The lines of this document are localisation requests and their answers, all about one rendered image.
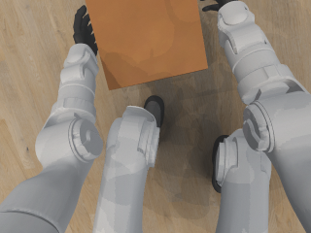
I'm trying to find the carton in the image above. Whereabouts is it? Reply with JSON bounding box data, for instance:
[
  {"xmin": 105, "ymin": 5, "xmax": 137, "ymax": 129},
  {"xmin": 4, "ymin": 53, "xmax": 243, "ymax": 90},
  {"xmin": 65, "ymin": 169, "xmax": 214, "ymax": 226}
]
[{"xmin": 85, "ymin": 0, "xmax": 208, "ymax": 90}]

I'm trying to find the right robot thigh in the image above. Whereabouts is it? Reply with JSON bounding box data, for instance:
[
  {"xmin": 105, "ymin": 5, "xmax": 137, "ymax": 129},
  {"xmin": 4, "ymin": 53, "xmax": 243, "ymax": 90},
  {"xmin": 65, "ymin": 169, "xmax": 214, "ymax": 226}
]
[{"xmin": 215, "ymin": 137, "xmax": 270, "ymax": 233}]

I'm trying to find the right robot forearm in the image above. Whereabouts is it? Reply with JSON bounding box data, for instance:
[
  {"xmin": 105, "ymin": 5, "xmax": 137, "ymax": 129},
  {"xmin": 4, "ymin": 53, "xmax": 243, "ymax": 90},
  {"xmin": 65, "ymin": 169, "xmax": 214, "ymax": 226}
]
[{"xmin": 217, "ymin": 0, "xmax": 311, "ymax": 105}]

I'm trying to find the right robot hand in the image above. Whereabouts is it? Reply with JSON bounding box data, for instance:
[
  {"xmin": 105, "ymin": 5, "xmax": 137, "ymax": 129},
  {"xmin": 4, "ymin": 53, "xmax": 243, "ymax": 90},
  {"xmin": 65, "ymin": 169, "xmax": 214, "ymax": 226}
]
[{"xmin": 200, "ymin": 0, "xmax": 238, "ymax": 12}]

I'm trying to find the robot left upper arm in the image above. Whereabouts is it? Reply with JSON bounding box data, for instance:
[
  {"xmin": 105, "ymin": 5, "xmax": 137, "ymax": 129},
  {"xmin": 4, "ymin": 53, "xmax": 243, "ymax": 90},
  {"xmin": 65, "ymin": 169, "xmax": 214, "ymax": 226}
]
[{"xmin": 0, "ymin": 117, "xmax": 103, "ymax": 233}]

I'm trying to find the left robot forearm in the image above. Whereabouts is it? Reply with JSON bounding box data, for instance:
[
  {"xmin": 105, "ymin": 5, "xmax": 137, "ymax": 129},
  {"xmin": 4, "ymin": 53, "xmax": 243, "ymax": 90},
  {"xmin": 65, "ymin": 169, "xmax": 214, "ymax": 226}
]
[{"xmin": 35, "ymin": 43, "xmax": 99, "ymax": 157}]

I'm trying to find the left robot hand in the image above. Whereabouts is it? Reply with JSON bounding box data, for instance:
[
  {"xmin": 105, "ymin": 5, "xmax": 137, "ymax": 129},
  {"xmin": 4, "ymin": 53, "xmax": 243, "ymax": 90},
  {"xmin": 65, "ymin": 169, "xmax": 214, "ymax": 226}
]
[{"xmin": 73, "ymin": 5, "xmax": 98, "ymax": 56}]

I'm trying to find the robot right upper arm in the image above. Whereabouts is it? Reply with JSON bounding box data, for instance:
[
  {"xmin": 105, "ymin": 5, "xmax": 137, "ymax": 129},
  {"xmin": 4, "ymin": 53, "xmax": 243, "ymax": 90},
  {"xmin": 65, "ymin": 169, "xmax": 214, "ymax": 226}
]
[{"xmin": 242, "ymin": 90, "xmax": 311, "ymax": 233}]

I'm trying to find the left robot foot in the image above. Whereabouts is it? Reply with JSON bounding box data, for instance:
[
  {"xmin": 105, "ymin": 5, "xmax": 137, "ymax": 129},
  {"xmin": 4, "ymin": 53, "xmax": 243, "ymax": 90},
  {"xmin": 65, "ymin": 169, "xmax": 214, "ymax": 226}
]
[{"xmin": 144, "ymin": 95, "xmax": 164, "ymax": 129}]

